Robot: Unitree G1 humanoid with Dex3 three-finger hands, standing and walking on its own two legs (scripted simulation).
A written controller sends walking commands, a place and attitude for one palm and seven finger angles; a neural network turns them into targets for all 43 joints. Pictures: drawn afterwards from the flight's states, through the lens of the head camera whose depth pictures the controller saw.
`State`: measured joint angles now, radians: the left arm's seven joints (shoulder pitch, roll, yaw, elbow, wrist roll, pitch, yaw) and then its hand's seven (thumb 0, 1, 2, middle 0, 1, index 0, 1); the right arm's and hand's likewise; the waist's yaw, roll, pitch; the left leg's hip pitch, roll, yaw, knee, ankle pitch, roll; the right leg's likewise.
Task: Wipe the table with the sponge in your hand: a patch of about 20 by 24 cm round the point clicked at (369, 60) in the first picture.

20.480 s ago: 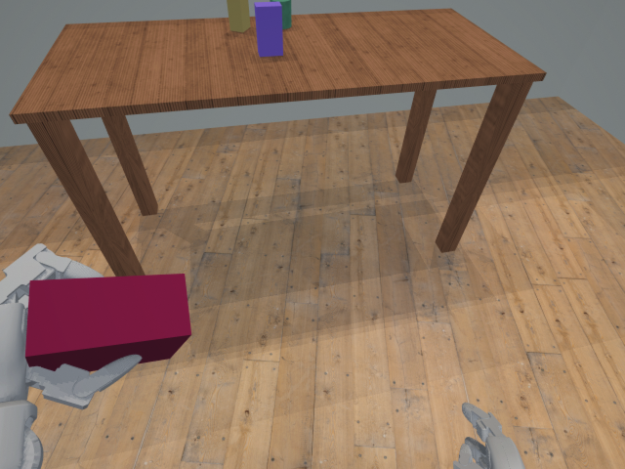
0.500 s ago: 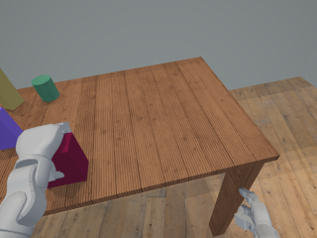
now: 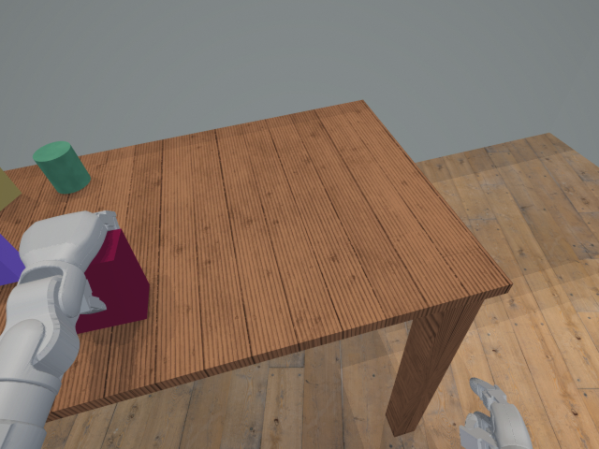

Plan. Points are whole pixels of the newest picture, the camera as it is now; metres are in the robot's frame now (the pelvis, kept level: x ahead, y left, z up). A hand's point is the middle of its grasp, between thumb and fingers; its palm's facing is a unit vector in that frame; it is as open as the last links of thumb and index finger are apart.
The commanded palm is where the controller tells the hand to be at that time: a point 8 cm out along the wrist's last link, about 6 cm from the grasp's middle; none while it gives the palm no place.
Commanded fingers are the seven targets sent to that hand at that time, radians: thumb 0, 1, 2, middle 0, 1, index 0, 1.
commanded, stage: wipe forward along the first lane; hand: left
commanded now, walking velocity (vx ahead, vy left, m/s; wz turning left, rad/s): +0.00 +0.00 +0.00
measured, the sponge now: (102, 292) +0.28 +0.33 +0.06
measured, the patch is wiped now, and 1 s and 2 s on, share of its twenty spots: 0.20 0.35 0.35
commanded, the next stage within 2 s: slide across to the middle lane in 0.96 s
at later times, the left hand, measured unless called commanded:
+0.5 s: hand (93, 240) +0.34 +0.35 +0.11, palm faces -0.09 +0.01 -1.00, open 10.2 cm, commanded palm +0.32 +0.34 +0.15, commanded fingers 0.00 0.10 1.30 -1.20 -1.60 -1.20 -1.60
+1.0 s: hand (98, 214) +0.39 +0.37 +0.11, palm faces -0.11 +0.01 -0.99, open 10.2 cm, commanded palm +0.37 +0.36 +0.14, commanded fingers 0.00 0.10 1.30 -1.20 -1.60 -1.20 -1.60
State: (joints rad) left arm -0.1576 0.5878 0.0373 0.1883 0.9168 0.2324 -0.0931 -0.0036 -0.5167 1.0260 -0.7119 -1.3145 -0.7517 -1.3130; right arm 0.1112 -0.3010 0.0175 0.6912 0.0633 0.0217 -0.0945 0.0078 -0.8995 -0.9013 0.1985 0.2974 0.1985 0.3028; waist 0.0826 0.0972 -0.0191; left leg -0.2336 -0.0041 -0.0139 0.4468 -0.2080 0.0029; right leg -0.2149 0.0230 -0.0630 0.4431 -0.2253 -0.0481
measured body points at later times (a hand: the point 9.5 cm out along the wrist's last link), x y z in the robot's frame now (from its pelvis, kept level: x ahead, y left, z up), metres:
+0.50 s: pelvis +0.00 +0.00 +0.00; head +0.01 -0.03 +0.45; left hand +0.34 +0.34 +0.17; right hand +0.15 -0.25 -0.12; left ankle +0.02 +0.12 -0.74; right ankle +0.01 -0.09 -0.74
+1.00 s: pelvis +0.01 +0.02 +0.00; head +0.04 +0.00 +0.45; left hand +0.39 +0.36 +0.17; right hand +0.13 -0.25 -0.13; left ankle +0.02 +0.12 -0.74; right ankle +0.01 -0.09 -0.74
